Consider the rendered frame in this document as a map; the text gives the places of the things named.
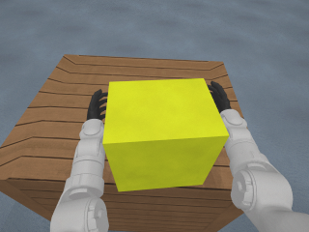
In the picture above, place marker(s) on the robot right hand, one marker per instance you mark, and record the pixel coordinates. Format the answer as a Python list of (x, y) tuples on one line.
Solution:
[(219, 96)]

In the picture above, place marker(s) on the pedestal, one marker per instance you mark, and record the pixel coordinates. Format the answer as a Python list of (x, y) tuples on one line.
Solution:
[(37, 156)]

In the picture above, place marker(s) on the robot right upper arm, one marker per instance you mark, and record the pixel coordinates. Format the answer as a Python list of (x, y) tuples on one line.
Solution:
[(266, 199)]

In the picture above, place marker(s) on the right robot forearm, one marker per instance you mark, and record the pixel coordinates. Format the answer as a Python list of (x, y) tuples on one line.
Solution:
[(241, 148)]

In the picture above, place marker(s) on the carton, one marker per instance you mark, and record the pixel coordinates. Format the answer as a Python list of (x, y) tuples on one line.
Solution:
[(161, 134)]

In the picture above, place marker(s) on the left robot forearm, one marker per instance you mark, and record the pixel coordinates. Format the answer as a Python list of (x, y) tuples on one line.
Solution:
[(88, 163)]

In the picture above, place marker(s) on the robot left hand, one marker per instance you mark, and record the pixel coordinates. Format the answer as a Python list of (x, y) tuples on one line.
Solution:
[(94, 108)]

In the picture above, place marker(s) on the robot left upper arm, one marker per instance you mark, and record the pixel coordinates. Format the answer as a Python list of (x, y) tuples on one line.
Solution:
[(86, 214)]

